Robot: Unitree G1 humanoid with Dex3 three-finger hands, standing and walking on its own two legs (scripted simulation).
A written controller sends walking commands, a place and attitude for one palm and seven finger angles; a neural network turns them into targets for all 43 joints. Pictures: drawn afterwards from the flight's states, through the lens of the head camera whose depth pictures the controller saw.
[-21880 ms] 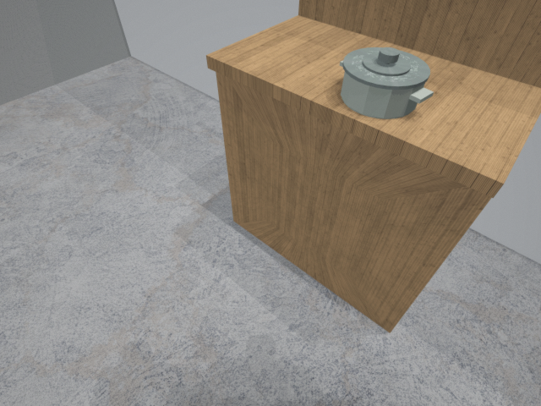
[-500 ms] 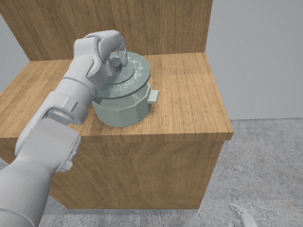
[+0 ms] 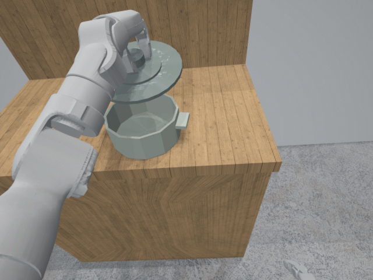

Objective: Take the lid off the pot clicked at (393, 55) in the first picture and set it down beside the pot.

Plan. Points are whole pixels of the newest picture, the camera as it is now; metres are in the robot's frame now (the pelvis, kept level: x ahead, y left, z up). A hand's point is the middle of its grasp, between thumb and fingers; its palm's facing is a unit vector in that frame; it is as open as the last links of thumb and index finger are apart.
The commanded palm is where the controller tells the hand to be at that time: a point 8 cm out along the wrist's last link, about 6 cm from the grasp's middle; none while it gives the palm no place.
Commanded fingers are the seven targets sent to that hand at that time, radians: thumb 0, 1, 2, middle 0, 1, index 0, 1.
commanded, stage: lift the lid straight up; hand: left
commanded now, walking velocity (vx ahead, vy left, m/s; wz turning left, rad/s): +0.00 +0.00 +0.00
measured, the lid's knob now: (133, 58) +0.49 +0.11 +0.26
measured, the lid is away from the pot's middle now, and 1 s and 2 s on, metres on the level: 0.02 0.02 0.15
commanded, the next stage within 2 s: move the lid sideways beside the pot in 0.66 s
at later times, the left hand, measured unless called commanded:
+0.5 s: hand (113, 40) +0.46 +0.12 +0.32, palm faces -0.11 -0.06 -0.99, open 7.6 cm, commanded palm +0.44 +0.12 +0.38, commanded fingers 0.00 0.64 1.00 -0.93 -1.06 -0.85 -1.03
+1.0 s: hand (106, 38) +0.46 +0.14 +0.32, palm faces -0.10 -0.09 -0.99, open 7.6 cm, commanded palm +0.42 +0.15 +0.38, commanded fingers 0.00 0.64 1.00 -0.93 -1.06 -0.85 -1.03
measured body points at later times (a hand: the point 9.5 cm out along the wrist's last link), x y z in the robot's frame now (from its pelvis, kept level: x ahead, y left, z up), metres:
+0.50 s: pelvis +0.00 +0.00 +0.00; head +0.00 -0.03 +0.45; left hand +0.46 +0.12 +0.37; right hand +0.16 -0.23 -0.12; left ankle +0.01 +0.12 -0.74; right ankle -0.03 -0.12 -0.74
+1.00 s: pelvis +0.00 +0.00 +0.00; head +0.00 -0.03 +0.45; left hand +0.46 +0.14 +0.37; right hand +0.15 -0.25 -0.12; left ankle +0.01 +0.12 -0.74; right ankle -0.03 -0.12 -0.74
